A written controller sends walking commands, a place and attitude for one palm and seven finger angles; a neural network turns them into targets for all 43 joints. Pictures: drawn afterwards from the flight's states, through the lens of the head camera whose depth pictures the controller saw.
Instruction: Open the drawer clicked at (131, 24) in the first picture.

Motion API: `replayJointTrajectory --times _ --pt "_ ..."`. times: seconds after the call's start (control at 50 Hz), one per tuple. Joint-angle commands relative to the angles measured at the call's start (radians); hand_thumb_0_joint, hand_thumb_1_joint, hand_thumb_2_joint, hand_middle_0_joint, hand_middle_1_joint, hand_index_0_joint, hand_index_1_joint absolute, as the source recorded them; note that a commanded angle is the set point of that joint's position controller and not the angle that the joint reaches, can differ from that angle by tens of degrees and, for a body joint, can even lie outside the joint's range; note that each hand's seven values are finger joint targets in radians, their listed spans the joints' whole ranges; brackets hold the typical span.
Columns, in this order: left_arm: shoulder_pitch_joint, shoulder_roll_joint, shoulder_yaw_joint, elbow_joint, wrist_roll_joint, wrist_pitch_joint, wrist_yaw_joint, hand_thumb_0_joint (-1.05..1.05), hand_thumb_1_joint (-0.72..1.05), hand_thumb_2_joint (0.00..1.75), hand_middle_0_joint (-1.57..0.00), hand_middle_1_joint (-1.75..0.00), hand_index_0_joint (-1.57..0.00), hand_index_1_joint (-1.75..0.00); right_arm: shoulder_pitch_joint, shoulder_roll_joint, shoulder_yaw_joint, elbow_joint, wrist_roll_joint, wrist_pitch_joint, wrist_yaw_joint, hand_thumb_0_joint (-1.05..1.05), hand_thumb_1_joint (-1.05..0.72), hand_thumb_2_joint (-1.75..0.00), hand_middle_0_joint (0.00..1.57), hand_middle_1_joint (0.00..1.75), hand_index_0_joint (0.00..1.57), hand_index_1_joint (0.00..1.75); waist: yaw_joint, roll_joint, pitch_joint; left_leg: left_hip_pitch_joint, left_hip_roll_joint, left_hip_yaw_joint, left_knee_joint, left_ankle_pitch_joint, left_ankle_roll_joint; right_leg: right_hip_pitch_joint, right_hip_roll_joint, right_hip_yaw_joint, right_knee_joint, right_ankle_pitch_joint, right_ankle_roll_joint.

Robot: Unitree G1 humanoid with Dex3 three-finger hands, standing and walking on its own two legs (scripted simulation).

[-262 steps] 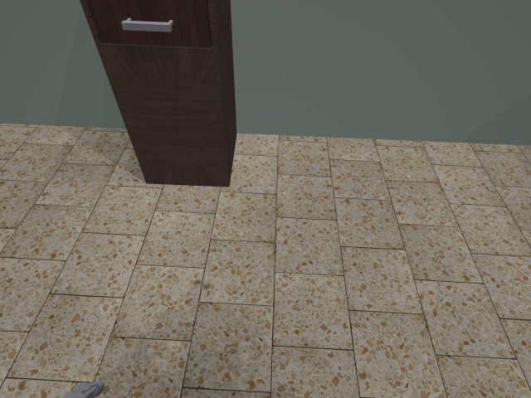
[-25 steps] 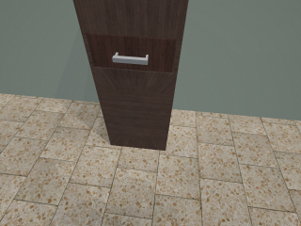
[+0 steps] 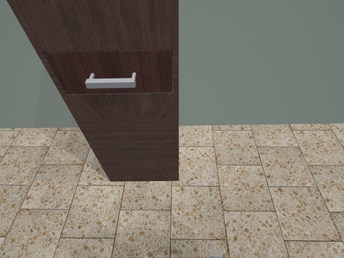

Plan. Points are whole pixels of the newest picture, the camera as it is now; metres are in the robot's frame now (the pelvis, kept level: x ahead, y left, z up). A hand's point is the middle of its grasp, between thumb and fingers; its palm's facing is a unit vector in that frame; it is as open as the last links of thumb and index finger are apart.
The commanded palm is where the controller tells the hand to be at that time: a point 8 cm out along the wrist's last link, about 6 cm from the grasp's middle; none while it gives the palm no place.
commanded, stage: take the last steps up to it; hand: left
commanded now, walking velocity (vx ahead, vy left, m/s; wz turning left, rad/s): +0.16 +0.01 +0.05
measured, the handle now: (112, 79) +0.63 +0.22 +0.06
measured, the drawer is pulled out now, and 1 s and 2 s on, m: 0.00 0.00 0.00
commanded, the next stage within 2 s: come to a stop and stand still in 0.04 s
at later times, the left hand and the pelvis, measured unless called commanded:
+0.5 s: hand out of the picture +0.09 +0.18 -0.17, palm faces +0.07 -0.98 -0.18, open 7.3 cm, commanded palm none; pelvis +0.08 +0.00 +0.01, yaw +0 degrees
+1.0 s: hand out of the picture +0.09 +0.14 -0.16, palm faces +0.07 -0.98 -0.20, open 7.2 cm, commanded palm none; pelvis +0.05 -0.04 +0.02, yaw +1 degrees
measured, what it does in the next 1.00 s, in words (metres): steps on the spot: left foot, then right foot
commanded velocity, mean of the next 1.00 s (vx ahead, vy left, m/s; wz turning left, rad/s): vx -0.06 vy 0.00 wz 0.00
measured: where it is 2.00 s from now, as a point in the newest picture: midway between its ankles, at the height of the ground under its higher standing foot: outside the picture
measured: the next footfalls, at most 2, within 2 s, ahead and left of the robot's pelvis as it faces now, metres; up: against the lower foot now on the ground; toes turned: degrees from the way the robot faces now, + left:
left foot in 0.30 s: +0.18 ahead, +0.13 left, +0.00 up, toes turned +8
right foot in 0.62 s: +0.10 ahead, -0.13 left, +0.00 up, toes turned -4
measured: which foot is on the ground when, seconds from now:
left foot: up 0.00-0.28, down 0.30-0.66, up 0.68-0.86, down 0.88-1.00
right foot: down 0.00-0.36, up 0.38-0.60, down 0.62-1.00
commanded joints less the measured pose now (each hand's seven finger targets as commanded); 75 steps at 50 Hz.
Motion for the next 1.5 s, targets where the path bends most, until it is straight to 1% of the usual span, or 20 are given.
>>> replayJointTrajectory --times 0.0,0.04,0.08,0.2,0.24,0.28,0.34,0.44,0.56,0.6,0.64,0.8,0.86,0.92,1.28,1.3,1.32,1.34,1.38,1.48 --pt "0.231 0.177 0.033 0.029 -0.011 -0.009 0.027 0.00 0.90 0.90 -0.20 -0.30 -0.20 -0.30 -0.114 -0.081 -0.026 -0.117 0.005 -0.021 0.003 0.00 -0.90 -0.90 0.20 0.30 0.20 0.30 0.111 -0.216 -0.053 -0.482 0.005 -0.105 0.509 0.000 0.043 0.292 -0.352 0.508 -0.439 -0.285 -0.158" --pt "0.121 0.099 0.013 0.001 -0.007 -0.012 0.037 0.00 0.90 0.90 -0.20 -0.30 -0.20 -0.30 -0.081 -0.055 -0.025 -0.090 -0.003 -0.010 0.008 0.00 -0.90 -0.90 0.20 0.30 0.20 0.30 0.046 -0.102 -0.023 -0.399 0.036 -0.106 0.436 0.110 0.030 0.164 -0.281 0.305 -0.432 -0.130 -0.128" --pt "0.095 0.068 0.000 -0.002 -0.002 -0.020 0.037 0.00 0.90 0.90 -0.20 -0.30 -0.20 -0.30 -0.038 -0.031 -0.015 -0.074 -0.005 0.000 0.008 0.00 -0.90 -0.90 0.20 0.30 0.20 0.30 0.011 -0.135 -0.029 -0.327 0.027 -0.073 0.325 0.140 0.009 0.113 -0.236 0.179 -0.422 0.051 -0.112" --pt "0.079 0.080 -0.010 0.010 -0.008 0.002 0.045 0.00 0.90 0.90 -0.20 -0.30 -0.20 -0.30 -0.082 -0.017 0.014 -0.080 0.007 0.005 -0.004 0.00 -0.90 -0.90 0.20 0.30 0.20 0.30 0.017 -0.132 -0.055 -0.171 -0.027 -0.046 -0.061 0.244 -0.014 0.157 -0.173 0.082 -0.319 0.336 -0.108" --pt "0.073 0.079 -0.014 0.022 -0.014 0.018 0.049 0.00 0.90 0.90 -0.20 -0.30 -0.20 -0.30 -0.078 -0.035 0.012 -0.066 0.011 0.005 -0.009 0.00 -0.90 -0.90 0.20 0.30 0.20 0.30 0.007 -0.132 -0.058 -0.047 -0.029 -0.044 -0.234 0.418 -0.014 0.127 -0.138 0.059 -0.244 0.284 -0.060" --pt "0.128 0.050 -0.017 0.014 -0.019 0.035 0.055 0.00 0.90 0.90 -0.20 -0.30 -0.20 -0.30 -0.096 -0.121 0.000 -0.084 0.009 -0.004 -0.016 0.00 -0.90 -0.90 0.20 0.30 0.20 0.30 0.033 0.038 -0.071 0.001 0.086 -0.145 -0.293 0.760 0.034 0.100 -0.069 0.056 -0.155 0.111 0.010" --pt "0.161 0.047 -0.019 0.011 -0.021 0.064 0.055 0.00 0.90 0.90 -0.20 -0.30 -0.20 -0.30 -0.169 -0.175 -0.012 -0.111 0.010 0.012 -0.033 0.00 -0.90 -0.90 0.20 0.30 0.20 0.30 0.047 0.256 -0.039 -0.094 0.193 -0.251 -0.397 0.850 0.142 0.132 0.004 0.027 -0.002 -0.204 0.049" --pt "0.149 0.049 -0.010 -0.010 -0.014 0.068 0.049 0.00 0.90 0.90 -0.20 -0.30 -0.20 -0.30 -0.222 -0.204 -0.042 -0.152 0.001 0.026 -0.041 0.00 -0.90 -0.90 0.20 0.30 0.20 0.30 0.028 0.143 -0.173 0.104 0.222 -0.225 -0.320 1.002 0.219 -0.020 0.018 0.103 0.247 -0.366 0.049" --pt "0.213 0.039 -0.009 -0.011 -0.009 0.055 0.051 0.00 0.90 0.90 -0.20 -0.30 -0.20 -0.30 -0.277 -0.185 -0.050 -0.172 0.008 0.034 -0.020 0.00 -0.90 -0.90 0.20 0.30 0.20 0.30 0.062 0.056 -0.178 -0.054 0.127 -0.148 -0.265 0.600 0.125 0.186 0.020 0.077 -0.150 -0.063 0.053" --pt "0.151 0.148 -0.003 -0.033 0.001 0.048 0.054 0.00 0.90 0.90 -0.20 -0.30 -0.20 -0.30 -0.278 -0.088 -0.031 -0.196 0.021 0.043 -0.004 0.00 -0.90 -0.90 0.20 0.30 0.20 0.30 0.031 -0.216 -0.081 -0.216 -0.044 -0.047 -0.157 0.152 0.012 0.152 -0.203 0.337 -0.342 0.002 -0.029" --pt "0.088 0.163 0.001 -0.058 0.003 0.050 0.053 0.00 0.90 0.90 -0.20 -0.30 -0.20 -0.30 -0.329 -0.092 -0.029 -0.204 0.009 0.066 -0.001 0.00 -0.90 -0.90 0.20 0.30 0.20 0.30 0.050 -0.281 -0.013 -0.182 -0.063 -0.093 0.023 0.028 0.010 -0.030 -0.252 0.382 -0.424 -0.123 -0.111" --pt "0.098 0.116 -0.013 -0.022 -0.012 0.033 0.052 0.00 0.90 0.90 -0.20 -0.30 -0.20 -0.30 -0.211 -0.075 -0.002 -0.112 0.013 0.037 -0.016 0.00 -0.90 -0.90 0.20 0.30 0.20 0.30 0.038 -0.146 -0.068 -0.136 -0.062 -0.097 -0.162 0.148 0.001 0.220 -0.154 0.230 -0.258 0.319 -0.108" --pt "0.105 0.081 -0.020 -0.004 -0.024 0.032 0.051 0.00 0.90 0.90 -0.20 -0.30 -0.20 -0.30 -0.163 -0.107 0.006 -0.070 0.008 0.014 -0.026 0.00 -0.90 -0.90 0.20 0.30 0.20 0.30 0.044 -0.029 -0.100 0.015 0.018 -0.162 -0.316 0.501 0.029 0.181 -0.070 0.176 -0.219 0.220 -0.014" --pt "0.080 0.094 -0.021 0.021 -0.027 0.036 0.049 0.00 0.90 0.90 -0.20 -0.30 -0.20 -0.30 -0.164 -0.106 0.015 -0.044 0.007 0.010 -0.030 0.00 -0.90 -0.90 0.20 0.30 0.20 0.30 0.048 0.068 -0.100 -0.038 0.024 -0.157 -0.333 0.490 0.027 0.256 -0.052 0.152 -0.229 0.173 0.002" --pt "0.151 0.052 -0.037 0.066 -0.021 0.034 0.048 0.00 0.90 0.90 -0.20 -0.30 -0.20 -0.30 -0.071 -0.071 0.024 -0.021 0.005 0.013 -0.027 0.00 -0.90 -0.90 0.20 0.30 0.20 0.30 0.035 -0.037 0.026 -0.078 -0.018 -0.130 -0.394 0.238 0.029 0.144 -0.045 0.195 -0.349 -0.123 0.005" --pt "0.156 0.049 -0.036 0.067 -0.021 0.032 0.048 0.00 0.90 0.90 -0.20 -0.30 -0.20 -0.30 -0.065 -0.069 0.025 -0.021 0.006 0.011 -0.028 0.00 -0.90 -0.90 0.20 0.30 0.20 0.30 0.033 -0.033 0.013 -0.074 -0.018 -0.129 -0.392 0.249 0.029 0.154 -0.045 0.198 -0.345 -0.109 0.004" --pt "0.246 0.074 -0.046 0.091 -0.004 0.004 0.087 0.00 0.90 0.90 -0.20 -0.30 -0.20 -0.30 -0.187 -0.109 0.021 -0.088 0.012 -0.008 -0.013 0.00 -0.90 -0.90 0.20 0.30 0.20 0.30 0.084 -0.032 0.052 -0.171 -0.025 -0.079 -0.164 0.226 -0.002 0.168 -0.109 0.247 -0.300 0.300 0.046" --pt "0.224 0.116 -0.048 0.085 -0.010 -0.014 0.080 0.00 0.90 0.90 -0.20 -0.30 -0.20 -0.30 -0.153 -0.079 0.029 -0.125 0.018 -0.005 -0.010 0.00 -0.90 -0.90 0.20 0.30 0.20 0.30 0.019 -0.045 -0.027 -0.117 -0.036 -0.098 -0.183 0.232 0.004 0.192 -0.168 0.248 -0.280 0.423 -0.004" --pt "0.174 0.083 -0.044 0.044 -0.013 -0.015 0.070 0.00 0.90 0.90 -0.20 -0.30 -0.20 -0.30 -0.042 -0.057 0.027 -0.112 0.005 -0.012 -0.014 0.00 -0.90 -0.90 0.20 0.30 0.20 0.30 -0.003 -0.054 -0.198 -0.060 -0.055 -0.111 -0.212 0.260 0.027 0.250 -0.124 0.208 -0.217 0.243 -0.041" --pt "0.171 0.040 -0.052 0.031 -0.012 0.016 0.056 0.00 0.90 0.90 -0.20 -0.30 -0.20 -0.30 -0.061 -0.080 0.031 -0.129 0.002 -0.009 -0.018 0.00 -0.90 -0.90 0.20 0.30 0.20 0.30 0.022 -0.013 0.022 -0.182 -0.017 -0.171 -0.310 0.262 0.051 0.122 -0.037 0.155 -0.214 -0.084 -0.012"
